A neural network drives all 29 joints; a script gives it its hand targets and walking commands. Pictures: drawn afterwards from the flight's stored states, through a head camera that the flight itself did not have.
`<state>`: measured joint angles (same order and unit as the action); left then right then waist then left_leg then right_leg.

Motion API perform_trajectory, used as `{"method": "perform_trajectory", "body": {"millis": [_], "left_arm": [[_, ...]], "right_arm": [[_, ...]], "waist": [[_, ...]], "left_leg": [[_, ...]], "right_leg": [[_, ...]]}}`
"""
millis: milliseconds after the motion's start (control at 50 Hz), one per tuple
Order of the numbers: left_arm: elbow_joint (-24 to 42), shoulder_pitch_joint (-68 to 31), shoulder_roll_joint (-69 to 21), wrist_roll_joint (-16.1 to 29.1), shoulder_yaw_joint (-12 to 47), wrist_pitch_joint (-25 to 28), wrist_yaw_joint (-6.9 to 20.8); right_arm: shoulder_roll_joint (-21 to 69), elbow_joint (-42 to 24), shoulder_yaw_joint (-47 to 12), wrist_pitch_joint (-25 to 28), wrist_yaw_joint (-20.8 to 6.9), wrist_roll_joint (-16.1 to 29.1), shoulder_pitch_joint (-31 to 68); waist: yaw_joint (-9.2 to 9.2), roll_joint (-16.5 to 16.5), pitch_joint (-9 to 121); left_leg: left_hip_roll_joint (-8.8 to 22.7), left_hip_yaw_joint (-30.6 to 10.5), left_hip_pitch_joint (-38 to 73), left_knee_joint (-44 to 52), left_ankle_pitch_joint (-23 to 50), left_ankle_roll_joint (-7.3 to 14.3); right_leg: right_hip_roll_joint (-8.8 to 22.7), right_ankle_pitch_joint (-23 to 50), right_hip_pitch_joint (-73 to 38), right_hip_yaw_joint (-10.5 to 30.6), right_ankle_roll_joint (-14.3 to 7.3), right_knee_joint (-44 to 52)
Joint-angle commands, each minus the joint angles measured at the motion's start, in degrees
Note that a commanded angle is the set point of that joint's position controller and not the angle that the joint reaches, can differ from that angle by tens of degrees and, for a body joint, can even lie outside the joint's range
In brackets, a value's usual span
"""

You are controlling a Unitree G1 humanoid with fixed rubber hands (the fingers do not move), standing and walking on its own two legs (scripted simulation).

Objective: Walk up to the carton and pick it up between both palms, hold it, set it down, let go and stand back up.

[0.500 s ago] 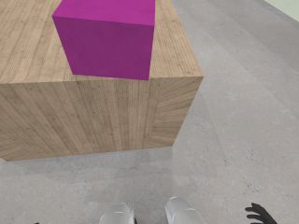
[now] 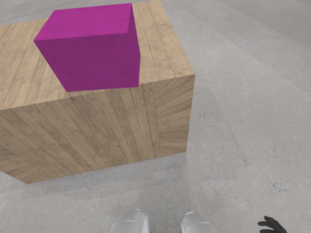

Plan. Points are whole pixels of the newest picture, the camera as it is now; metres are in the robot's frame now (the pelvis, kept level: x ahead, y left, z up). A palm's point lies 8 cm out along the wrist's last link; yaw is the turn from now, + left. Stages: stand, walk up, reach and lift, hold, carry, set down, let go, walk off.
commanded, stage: walk up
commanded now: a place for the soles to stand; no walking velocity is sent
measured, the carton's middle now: (97, 49) +0.70 +0.24 +0.07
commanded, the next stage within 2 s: none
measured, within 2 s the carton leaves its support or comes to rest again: neither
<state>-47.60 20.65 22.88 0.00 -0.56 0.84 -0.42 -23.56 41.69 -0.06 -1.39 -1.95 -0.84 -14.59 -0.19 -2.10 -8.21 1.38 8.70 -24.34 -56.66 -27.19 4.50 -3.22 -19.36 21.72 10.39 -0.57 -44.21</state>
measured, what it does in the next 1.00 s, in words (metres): steps on the spot: left foot, then right foot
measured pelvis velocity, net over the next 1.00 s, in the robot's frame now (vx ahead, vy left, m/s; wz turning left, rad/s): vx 0.04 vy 0.05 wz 0.01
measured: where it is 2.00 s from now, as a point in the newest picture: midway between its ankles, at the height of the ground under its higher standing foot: outside the picture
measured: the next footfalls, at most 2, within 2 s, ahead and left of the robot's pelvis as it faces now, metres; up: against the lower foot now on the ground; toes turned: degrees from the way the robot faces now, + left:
left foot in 0.24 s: +0.09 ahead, +0.14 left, +0.00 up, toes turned +5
right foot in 0.70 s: +0.16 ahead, -0.08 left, +0.00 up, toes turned +11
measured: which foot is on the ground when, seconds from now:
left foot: up 0.00-0.22, down 0.24-1.00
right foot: down 0.00-0.24, up 0.26-0.68, down 0.70-1.00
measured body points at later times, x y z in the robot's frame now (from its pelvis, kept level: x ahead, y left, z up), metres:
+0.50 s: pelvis +0.03 +0.07 +0.00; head +0.06 +0.11 +0.45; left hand +0.08 +0.39 -0.14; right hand +0.10 -0.26 -0.07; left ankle +0.05 +0.13 -0.71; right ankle +0.06 -0.10 -0.67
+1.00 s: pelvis +0.04 +0.05 +0.00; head +0.05 +0.04 +0.44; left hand +0.10 +0.37 -0.11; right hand +0.11 -0.26 -0.12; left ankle +0.05 +0.13 -0.71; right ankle +0.12 -0.09 -0.71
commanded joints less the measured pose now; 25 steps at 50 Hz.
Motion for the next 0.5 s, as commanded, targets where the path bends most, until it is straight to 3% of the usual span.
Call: {"method": "perform_trajectory", "body": {"millis": [0, 80, 120, 140, 160, 180, 200, 220, 240, 280, 300, 320, 380, 440, 480], "left_arm": [[4.78, 2.46, 17.97, -1.82, -7.02, 2.76, -1.60], [5.39, 0.17, 18.36, -1.91, -7.18, 2.31, -1.73], [6.07, -2.32, 18.35, -1.74, -6.88, 2.28, -1.69], [6.39, -4.42, 18.22, -1.59, -6.55, 2.16, -1.63], [7.05, -7.94, 17.01, -1.40, -5.91, 1.97, -1.48], [7.03, -8.79, 13.39, -1.65, -4.91, 1.55, -1.54], [7.54, -8.14, 7.42, -1.24, -3.30, 1.29, -1.72], [6.93, -6.54, 9.37, -1.31, -3.46, 0.72, -2.08], [5.09, -5.10, 13.25, -1.15, -3.81, 0.57, -1.99], [0.94, -1.29, 17.48, -1.18, -5.04, 0.51, -1.18], [0.41, -0.03, 17.43, -1.14, -5.18, 0.33, -0.60], [0.24, -0.15, 17.13, -1.15, -5.08, 0.28, -0.21], [0.31, -1.59, 14.92, -1.28, -4.28, 0.35, -0.23], [0.81, -2.90, 13.25, -0.90, -3.37, 0.43, -0.73], [1.32, -3.78, 12.92, -0.70, -2.99, 0.43, -0.96]], "right_arm": [[-14.61, -2.06, 8.90, 2.26, 0.20, 1.03, -3.97], [-14.67, -1.78, 8.94, 2.78, 0.13, 1.24, -3.97], [-14.60, -1.13, 8.99, 3.42, 0.03, 1.30, -5.66], [-14.28, -0.54, 9.08, 3.97, 0.00, 1.33, -7.97], [-14.20, 1.25, 9.37, 4.59, 0.24, 1.28, -13.45], [-15.56, 3.71, 10.32, 5.39, 0.77, 0.83, -21.74], [-20.59, 4.20, 11.56, 5.91, 1.64, -0.45, -24.64], [-21.83, 2.66, 10.72, 5.99, 1.93, -0.90, -15.89], [-23.59, 1.64, 10.82, 5.79, 1.97, -0.31, -9.07], [-18.97, 1.79, 9.92, 5.78, 1.99, 0.14, -4.32], [-16.92, 2.03, 9.43, 5.98, 2.04, 0.41, -4.64], [-16.58, 2.19, 9.16, 6.17, 2.06, 0.45, -5.72], [-14.08, 2.96, 7.87, 6.41, 2.14, 0.74, -8.73], [-13.06, 2.42, 7.27, 6.26, 2.84, 1.22, -10.48], [-13.14, 2.25, 7.18, 5.93, 3.38, 1.30, -11.00]], "waist": [[1.98, 15.33, 7.86], [1.61, 17.52, 6.01], [0.25, 18.21, 6.59], [-1.74, 17.85, 7.46], [-5.38, 16.89, 9.19], [-9.77, 10.20, 11.53], [-11.41, -3.50, 8.08], [-5.83, 4.46, 1.27], [-3.71, 4.55, -2.07], [-0.57, 3.12, -4.20], [-0.10, 2.16, -3.48], [-0.73, -0.66, -1.73], [-2.43, -4.83, 3.29], [-3.31, -8.69, 6.64], [-3.64, -10.66, 7.31]], "left_leg": [[0.82, -11.73, -14.12, -2.47, 0.07, -3.79], [1.36, -12.11, -10.33, 3.13, -2.73, -3.73], [2.07, -11.87, -4.71, 8.99, 0.02, -3.95], [2.36, -11.51, 2.22, 14.35, 4.42, -3.84], [1.61, -10.89, 12.37, 21.11, 6.50, -3.48], [3.45, -16.45, 25.06, 27.39, 2.30, -3.65], [14.13, -35.64, 25.57, 38.81, -13.60, -4.59], [22.33, -47.67, 15.48, 47.60, -22.52, -3.86], [25.99, -50.57, 10.67, 52.53, -28.08, -3.13], [21.12, -40.47, 10.49, 50.62, -17.36, -4.13], [17.71, -34.84, 11.71, 48.58, -10.90, -5.57], [15.99, -31.68, 14.13, 46.38, -5.99, -5.77], [13.56, -26.23, 23.85, 38.43, 18.45, -6.25], [13.33, -21.70, 30.62, 31.82, 43.78, -4.72], [13.21, -20.44, 31.54, 29.43, 52.01, -3.73]], "right_leg": [[12.43, -25.55, -15.30, 27.93, -13.29, 23.92], [15.04, -25.53, -9.20, 27.23, -15.22, 22.84], [14.73, -21.37, -5.81, 23.10, -14.33, 19.72], [13.69, -19.14, -1.75, 19.39, -12.67, 16.47], [11.08, -15.07, 4.53, 13.71, -9.86, 10.19], [5.77, -12.27, 14.57, 8.43, -6.36, -4.52], [-5.44, -13.12, 25.50, 2.47, -2.89, -20.78], [-3.59, -9.75, 27.69, 1.91, -1.60, -21.97], [-1.68, -9.02, 26.59, 1.85, -1.27, -22.32], [2.16, -3.80, 20.44, 0.52, -0.81, -20.48], [2.59, -2.29, 18.17, 0.40, -0.58, -18.60], [2.62, -1.85, 17.18, -0.17, -0.53, -17.09], [1.89, -0.94, 17.61, -0.16, 0.41, -14.49], [2.39, -3.08, 16.48, -1.36, 0.52, -10.52], [2.33, -4.95, 15.03, -2.56, 0.15, -8.24]]}}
